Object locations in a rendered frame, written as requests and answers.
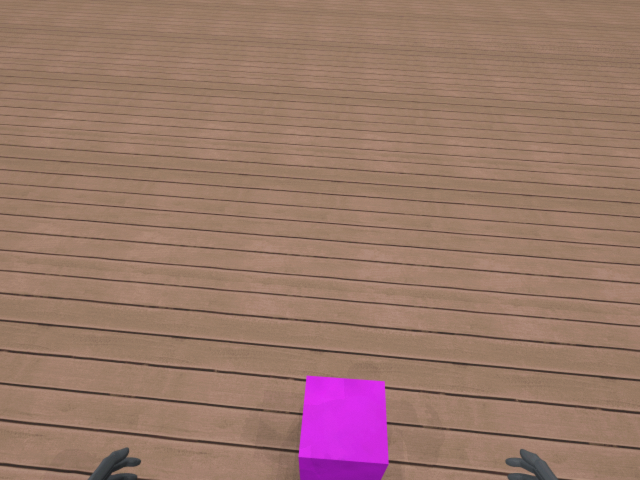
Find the right robot hand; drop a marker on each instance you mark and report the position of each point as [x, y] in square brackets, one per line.
[532, 463]

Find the carton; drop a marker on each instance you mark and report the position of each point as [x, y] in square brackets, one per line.
[344, 430]

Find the left robot hand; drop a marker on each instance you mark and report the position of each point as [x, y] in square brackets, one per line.
[115, 461]

